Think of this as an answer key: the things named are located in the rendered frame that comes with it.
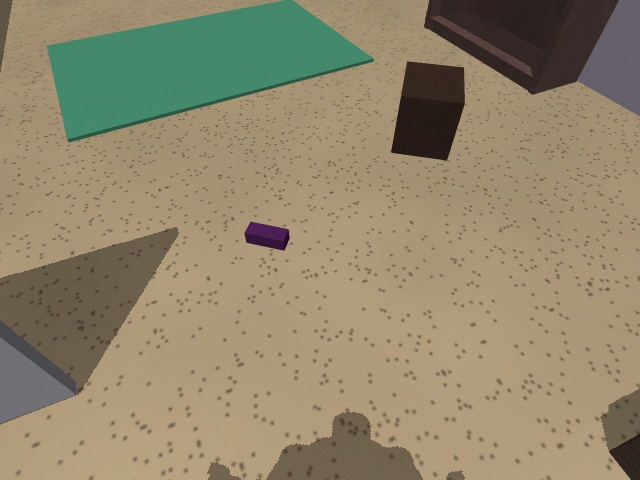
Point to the bookshelf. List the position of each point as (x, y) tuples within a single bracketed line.
[(538, 44)]

